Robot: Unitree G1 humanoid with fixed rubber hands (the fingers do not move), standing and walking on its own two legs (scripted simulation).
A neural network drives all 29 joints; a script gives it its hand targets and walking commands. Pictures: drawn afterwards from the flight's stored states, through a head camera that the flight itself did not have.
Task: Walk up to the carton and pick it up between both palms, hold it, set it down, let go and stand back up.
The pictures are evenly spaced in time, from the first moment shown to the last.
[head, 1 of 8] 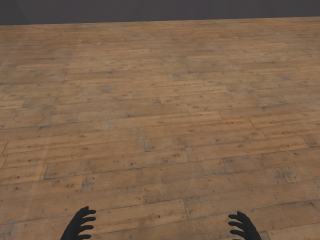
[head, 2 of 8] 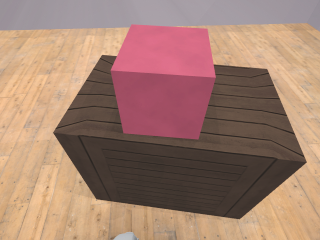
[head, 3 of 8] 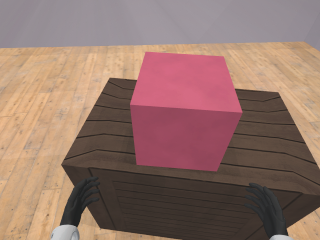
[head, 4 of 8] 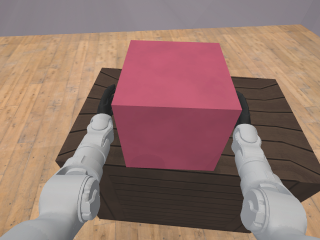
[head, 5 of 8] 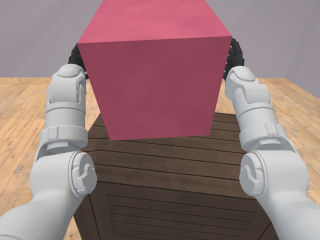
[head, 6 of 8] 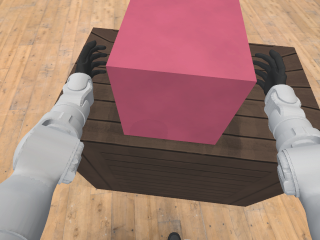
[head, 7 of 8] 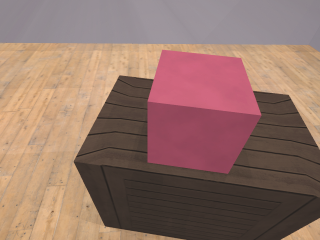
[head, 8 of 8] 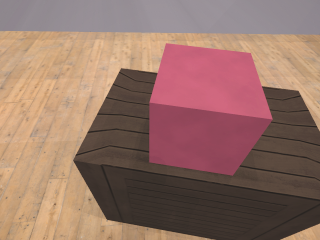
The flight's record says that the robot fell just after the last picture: no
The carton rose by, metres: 0.26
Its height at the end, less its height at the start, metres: +0.00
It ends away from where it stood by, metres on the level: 0.00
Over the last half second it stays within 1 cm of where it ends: yes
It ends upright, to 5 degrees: yes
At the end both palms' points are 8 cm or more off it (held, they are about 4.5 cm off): yes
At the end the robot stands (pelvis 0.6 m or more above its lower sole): yes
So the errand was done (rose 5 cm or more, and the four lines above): yes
